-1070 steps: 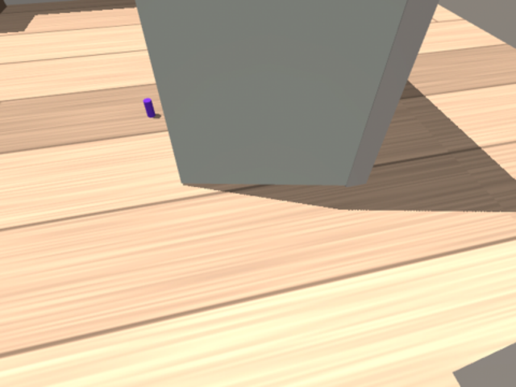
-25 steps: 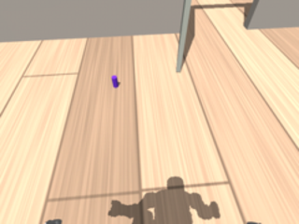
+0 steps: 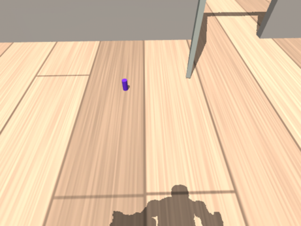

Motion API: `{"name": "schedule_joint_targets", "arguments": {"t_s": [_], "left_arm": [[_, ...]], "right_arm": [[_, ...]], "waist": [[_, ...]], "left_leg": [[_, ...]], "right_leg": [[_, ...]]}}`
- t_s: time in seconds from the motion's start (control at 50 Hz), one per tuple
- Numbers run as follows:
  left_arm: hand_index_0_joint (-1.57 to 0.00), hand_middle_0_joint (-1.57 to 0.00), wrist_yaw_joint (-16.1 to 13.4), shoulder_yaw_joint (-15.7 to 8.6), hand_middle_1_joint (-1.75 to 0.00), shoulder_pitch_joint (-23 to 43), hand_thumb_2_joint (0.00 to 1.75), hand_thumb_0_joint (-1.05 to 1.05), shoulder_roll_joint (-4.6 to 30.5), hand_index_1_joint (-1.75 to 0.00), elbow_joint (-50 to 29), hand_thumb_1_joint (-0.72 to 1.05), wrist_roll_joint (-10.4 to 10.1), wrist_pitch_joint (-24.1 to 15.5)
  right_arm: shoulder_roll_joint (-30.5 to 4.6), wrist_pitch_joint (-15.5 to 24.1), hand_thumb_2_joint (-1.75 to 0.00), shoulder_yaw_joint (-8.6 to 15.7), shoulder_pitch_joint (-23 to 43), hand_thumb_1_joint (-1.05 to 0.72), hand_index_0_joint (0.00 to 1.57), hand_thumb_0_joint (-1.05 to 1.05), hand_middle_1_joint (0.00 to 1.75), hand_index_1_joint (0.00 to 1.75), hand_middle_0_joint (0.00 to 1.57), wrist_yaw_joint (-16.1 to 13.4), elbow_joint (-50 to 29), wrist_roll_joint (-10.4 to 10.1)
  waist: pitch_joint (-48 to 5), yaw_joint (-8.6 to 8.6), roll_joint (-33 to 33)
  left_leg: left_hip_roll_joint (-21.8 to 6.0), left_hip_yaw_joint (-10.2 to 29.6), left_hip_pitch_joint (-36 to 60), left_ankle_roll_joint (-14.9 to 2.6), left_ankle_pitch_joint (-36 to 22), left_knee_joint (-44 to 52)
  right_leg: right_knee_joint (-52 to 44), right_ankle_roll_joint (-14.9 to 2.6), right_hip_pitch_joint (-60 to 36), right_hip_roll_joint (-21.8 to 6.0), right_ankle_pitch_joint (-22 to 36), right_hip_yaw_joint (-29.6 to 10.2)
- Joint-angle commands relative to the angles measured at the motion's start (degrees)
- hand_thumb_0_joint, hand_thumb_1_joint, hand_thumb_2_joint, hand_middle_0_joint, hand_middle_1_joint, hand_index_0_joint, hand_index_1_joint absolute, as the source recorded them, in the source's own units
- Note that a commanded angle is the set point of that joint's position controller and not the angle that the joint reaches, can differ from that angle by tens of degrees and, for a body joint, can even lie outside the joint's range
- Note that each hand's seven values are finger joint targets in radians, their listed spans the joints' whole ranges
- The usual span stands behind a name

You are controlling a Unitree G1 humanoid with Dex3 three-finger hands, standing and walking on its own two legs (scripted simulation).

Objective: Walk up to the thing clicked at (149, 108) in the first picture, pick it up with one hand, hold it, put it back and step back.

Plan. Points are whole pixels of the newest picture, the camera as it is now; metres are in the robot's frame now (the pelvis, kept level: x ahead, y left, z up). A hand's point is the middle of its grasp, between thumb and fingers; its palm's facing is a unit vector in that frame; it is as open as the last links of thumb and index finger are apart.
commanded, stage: stand
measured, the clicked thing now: (125, 84) +1.47 +0.26 -0.72
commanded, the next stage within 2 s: none
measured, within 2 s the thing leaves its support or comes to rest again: neither
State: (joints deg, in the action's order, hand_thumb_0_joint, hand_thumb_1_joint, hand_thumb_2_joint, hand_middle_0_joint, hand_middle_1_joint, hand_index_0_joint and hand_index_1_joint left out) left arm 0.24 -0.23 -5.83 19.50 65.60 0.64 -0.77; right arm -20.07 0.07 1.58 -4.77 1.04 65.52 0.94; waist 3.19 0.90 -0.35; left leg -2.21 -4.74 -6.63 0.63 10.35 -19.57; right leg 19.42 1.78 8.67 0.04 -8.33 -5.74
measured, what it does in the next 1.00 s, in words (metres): stands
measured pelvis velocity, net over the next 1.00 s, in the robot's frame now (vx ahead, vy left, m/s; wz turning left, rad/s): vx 0.02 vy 0.01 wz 0.03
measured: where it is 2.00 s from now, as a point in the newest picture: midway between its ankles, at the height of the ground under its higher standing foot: outside the picture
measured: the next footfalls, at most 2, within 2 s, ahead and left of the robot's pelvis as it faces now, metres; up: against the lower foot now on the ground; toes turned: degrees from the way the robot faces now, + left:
none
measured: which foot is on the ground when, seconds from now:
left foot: down 0.00-1.00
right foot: down 0.00-1.00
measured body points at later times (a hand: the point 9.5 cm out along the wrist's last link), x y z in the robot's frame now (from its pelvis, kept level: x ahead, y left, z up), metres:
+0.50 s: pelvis +0.01 +0.01 +0.00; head +0.02 +0.01 +0.45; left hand +0.08 +0.31 -0.13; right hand +0.09 -0.29 -0.13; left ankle +0.01 +0.12 -0.75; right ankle +0.03 -0.14 -0.75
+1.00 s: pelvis +0.02 +0.01 +0.00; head +0.03 +0.01 +0.45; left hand +0.09 +0.31 -0.13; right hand +0.11 -0.29 -0.13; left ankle +0.01 +0.12 -0.75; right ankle +0.03 -0.14 -0.75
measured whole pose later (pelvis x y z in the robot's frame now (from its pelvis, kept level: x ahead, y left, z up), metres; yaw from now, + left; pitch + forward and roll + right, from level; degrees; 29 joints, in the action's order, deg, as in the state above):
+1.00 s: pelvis +0.02 +0.01 +0.00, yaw +2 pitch -2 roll +0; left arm 0.0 0.4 -6.2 19.9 64.2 0.6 -0.4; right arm -20.0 0.3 0.9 -5.2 0.7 64.7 0.6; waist 3.2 0.5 0.0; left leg -0.8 -3.5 -5.5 -0.2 11.5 -19.1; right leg 18.7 2.6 6.8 -1.5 -9.9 -4.5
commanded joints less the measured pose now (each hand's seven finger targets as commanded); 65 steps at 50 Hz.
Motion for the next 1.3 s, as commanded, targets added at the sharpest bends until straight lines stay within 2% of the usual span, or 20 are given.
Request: {"name": "schedule_joint_targets", "arguments": {"t_s": [0.0,0.1,0.16,0.22,0.32,0.46,0.54,0.6,0.7,0.88,1.04,1.16,1.28], "left_arm": [[-0.2,-0.2,-0.78,-2.12,-0.3,3.01,0.9,0.0,12.27,-0.3,-3.77,0.9,-0.13,-1.39],[-0.2,-0.2,-0.76,-2.0,-0.3,2.14,0.9,0.0,11.92,-0.3,-3.7,0.9,-0.12,-1.18],[-0.2,-0.2,-0.76,-2.08,-0.3,2.05,0.9,0.0,12.42,-0.3,-3.67,0.9,0.03,-1.17],[-0.2,-0.2,-0.69,-1.9,-0.3,1.49,0.9,0.0,12.09,-0.3,-3.84,0.9,0.03,-1.18],[-0.2,-0.2,-0.74,-1.79,-0.3,1.43,0.9,0.0,12.03,-0.3,-4.32,0.9,-0.18,-1.21],[-0.2,-0.2,-0.92,-1.73,-0.3,1.8,0.9,0.0,12.35,-0.3,-4.32,0.9,-0.06,-1.05],[-0.2,-0.2,-0.92,-1.69,-0.3,1.63,0.9,0.0,12.39,-0.3,-4.33,0.9,-0.21,-1.01],[-0.2,-0.2,-0.91,-1.74,-0.3,1.81,0.9,0.0,12.39,-0.3,-4.29,0.9,-0.14,-0.88],[-0.2,-0.2,-0.89,-1.65,-0.3,1.59,0.9,0.0,12.34,-0.3,-4.25,0.9,-0.11,-0.85],[-0.2,-0.2,-1.0,-1.61,-0.3,1.9,0.9,0.0,12.28,-0.3,-4.73,0.9,-0.09,-0.93],[-0.2,-0.2,-1.03,-1.65,-0.3,1.58,0.9,0.0,12.37,-0.3,-4.52,0.9,-0.07,-0.75],[-0.2,-0.2,-1.05,-1.7,-0.3,1.52,0.9,0.0,12.52,-0.3,-4.64,0.9,0.01,-0.87],[-0.2,-0.2,-1.05,-1.78,-0.3,1.44,0.9,0.0,12.64,-0.3,-4.57,0.9,-0.07,-0.86]], "right_arm": [[-12.22,1.45,-0.9,2.02,2.5,-0.9,0.2,0.0,0.3,0.3,0.2,-0.67,-3.56,-0.07],[-12.29,1.42,-0.9,1.88,2.8,-0.9,0.2,0.0,0.3,0.3,0.2,-0.76,-3.61,-0.16],[-12.3,1.29,-0.9,1.97,2.44,-0.9,0.2,0.0,0.3,0.3,0.2,-0.73,-3.74,-0.17],[-12.35,1.3,-0.9,1.95,2.38,-0.9,0.2,0.0,0.3,0.3,0.2,-0.7,-3.7,-0.23],[-12.54,1.53,-0.9,1.84,1.91,-0.9,0.2,0.0,0.3,0.3,0.2,-0.82,-3.75,-0.16],[-12.15,1.39,-0.9,1.65,1.69,-0.9,0.2,0.0,0.3,0.3,0.2,-0.89,-3.94,-0.3],[-12.23,1.52,-0.9,1.59,1.66,-0.9,0.2,0.0,0.3,0.3,0.2,-0.99,-4.03,-0.31],[-12.12,1.41,-0.9,1.53,1.95,-0.9,0.2,0.0,0.3,0.3,0.2,-1.03,-3.99,-0.32],[-12.42,1.49,-0.9,1.6,2.14,-0.9,0.2,0.0,0.3,0.3,0.2,-1.0,-4.17,-0.36],[-12.2,1.48,-0.9,1.51,1.83,-0.9,0.2,0.0,0.3,0.3,0.2,-1.12,-4.27,-0.4],[-12.23,1.32,-0.9,1.55,1.99,-0.9,0.2,0.0,0.3,0.3,0.2,-1.13,-4.4,-0.41],[-12.28,1.45,-0.9,1.52,1.56,-0.9,0.2,0.0,0.3,0.3,0.2,-1.15,-4.37,-0.43],[-12.26,1.44,-0.9,1.59,1.41,-0.9,0.2,0.0,0.3,0.3,0.2,-1.16,-4.5,-0.45]], "waist": [[-4.54,0.18,0.49],[-4.12,-0.27,0.22],[-3.11,-0.13,1.14],[-3.58,-0.13,0.81],[-5.37,-0.22,0.45],[-4.48,-0.17,0.99],[-5.27,-0.16,0.48],[-4.35,-0.32,0.72],[-4.42,-0.42,0.5],[-5.72,-0.32,0.56],[-4.44,-0.43,0.65],[-5.6,-0.46,0.91],[-4.78,-0.3,0.61]], "left_leg": [[-6.35,6.41,2.26,-1.61,1.92,4.36],[-6.33,6.81,1.58,-1.72,2.47,4.72],[-5.96,6.94,0.89,-1.68,4.66,4.92],[-6.11,7.03,1.89,-1.86,3.64,4.42],[-6.22,6.67,2.86,-1.8,-2.61,3.76],[-5.97,6.82,1.72,-1.84,-2.5,3.93],[-6.06,6.62,2.96,-1.69,-5.96,3.65],[-5.94,6.78,2.3,-1.61,-3.94,3.92],[-5.95,7.04,2.37,-1.58,-4.19,4.06],[-6.07,6.56,3.83,-1.69,-8.79,3.27],[-5.82,6.78,2.84,-1.66,-5.55,3.9],[-6.05,6.81,3.67,-1.75,-8.67,3.46],[-5.68,6.74,3.72,-1.53,-7.67,3.4]], "right_leg": [[-2.99,-2.4,2.05,-5.66,5.0,-3.91],[-2.96,-2.54,1.75,-5.62,4.43,-3.54],[-3.53,-2.51,2.76,-5.57,0.89,-3.63],[-3.43,-2.72,2.89,-5.79,2.44,-3.57],[-2.28,-2.58,0.95,-6.11,7.7,-3.04],[-2.61,-2.3,0.35,-6.19,7.0,-2.61],[-1.93,-2.3,-0.11,-6.28,8.93,-2.27],[-2.2,-2.31,0.09,-6.3,7.46,-2.25],[-2.43,-2.16,0.07,-6.22,6.67,-1.93],[-2.08,-2.29,-1.14,-6.6,10.65,-1.53],[-2.39,-2.36,-0.65,-6.55,7.88,-1.51],[-2.12,-2.48,-1.71,-6.84,10.24,-1.47],[-2.32,-2.46,-0.86,-6.66,9.29,-1.33]]}}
